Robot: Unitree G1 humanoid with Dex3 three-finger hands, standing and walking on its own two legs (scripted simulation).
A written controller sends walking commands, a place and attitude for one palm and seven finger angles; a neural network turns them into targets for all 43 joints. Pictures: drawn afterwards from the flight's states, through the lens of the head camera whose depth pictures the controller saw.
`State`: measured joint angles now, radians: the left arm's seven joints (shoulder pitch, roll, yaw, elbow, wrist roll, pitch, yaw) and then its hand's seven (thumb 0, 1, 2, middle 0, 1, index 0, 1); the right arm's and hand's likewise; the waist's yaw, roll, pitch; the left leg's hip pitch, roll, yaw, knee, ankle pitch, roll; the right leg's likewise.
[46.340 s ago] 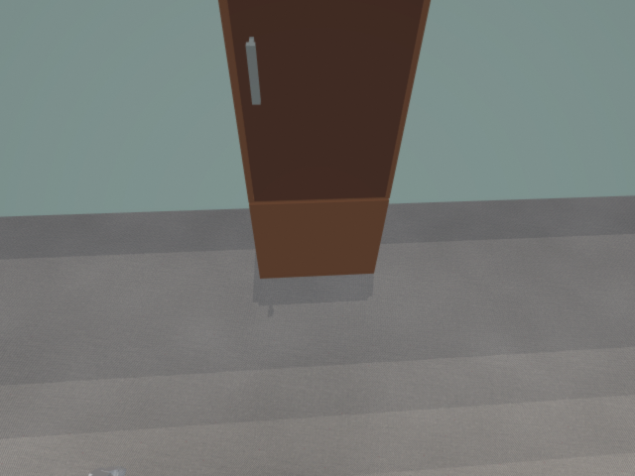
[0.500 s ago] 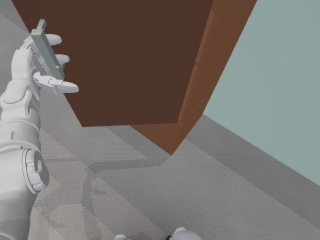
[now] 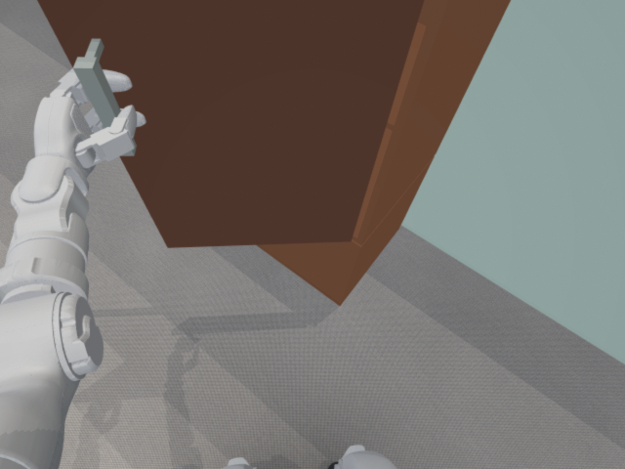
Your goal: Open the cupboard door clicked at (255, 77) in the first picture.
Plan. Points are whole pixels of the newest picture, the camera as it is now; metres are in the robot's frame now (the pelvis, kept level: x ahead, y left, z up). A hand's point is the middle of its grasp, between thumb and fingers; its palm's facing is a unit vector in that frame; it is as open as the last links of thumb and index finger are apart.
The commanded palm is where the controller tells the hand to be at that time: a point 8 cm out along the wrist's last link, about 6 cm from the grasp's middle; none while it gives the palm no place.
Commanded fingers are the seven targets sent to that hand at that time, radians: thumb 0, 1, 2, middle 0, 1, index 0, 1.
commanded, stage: close the thumb around the handle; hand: left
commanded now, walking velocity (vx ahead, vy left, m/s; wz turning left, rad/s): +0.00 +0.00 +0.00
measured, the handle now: (112, 101) +0.56 +0.22 +0.12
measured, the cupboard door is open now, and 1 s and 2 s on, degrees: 42 71 83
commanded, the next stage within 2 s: pull the door open along its arc in 0.10 s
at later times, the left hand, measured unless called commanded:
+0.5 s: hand (122, 147) +0.48 +0.19 +0.12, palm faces -0.01 -1.00 +0.00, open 5.7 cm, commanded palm +0.42 +0.25 +0.12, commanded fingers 0.00 0.90 0.90 -0.40 -1.35 -0.40 -1.35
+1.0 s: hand (178, 258) +0.33 +0.12 +0.13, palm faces +0.33 -0.94 +0.05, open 6.0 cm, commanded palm +0.27 +0.18 +0.12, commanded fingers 0.00 0.90 0.90 -0.40 -1.35 -0.40 -1.35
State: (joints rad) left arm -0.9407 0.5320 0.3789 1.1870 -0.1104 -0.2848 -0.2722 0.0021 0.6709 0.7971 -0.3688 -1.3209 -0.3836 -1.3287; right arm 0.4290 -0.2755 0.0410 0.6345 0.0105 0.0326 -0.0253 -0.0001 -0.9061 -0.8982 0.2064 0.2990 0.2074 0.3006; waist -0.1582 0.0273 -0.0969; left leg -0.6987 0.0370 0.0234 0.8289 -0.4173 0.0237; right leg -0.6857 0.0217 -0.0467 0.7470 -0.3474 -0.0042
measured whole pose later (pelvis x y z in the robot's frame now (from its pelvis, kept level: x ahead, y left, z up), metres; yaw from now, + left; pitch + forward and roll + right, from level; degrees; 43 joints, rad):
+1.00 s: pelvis +0.01 -0.02 +0.02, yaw +1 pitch +4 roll +0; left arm -0.02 0.01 0.03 0.04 -0.09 0.02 0.30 0.01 0.69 0.78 -0.35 -1.28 -0.35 -1.30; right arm 0.16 -0.19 0.04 0.54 0.00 0.04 -0.02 0.00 -0.91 -0.90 0.20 0.30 0.21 0.30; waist 0.00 0.04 -0.10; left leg -0.33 0.03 0.03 0.63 -0.36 0.00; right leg -0.35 0.02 -0.04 0.62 -0.34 -0.03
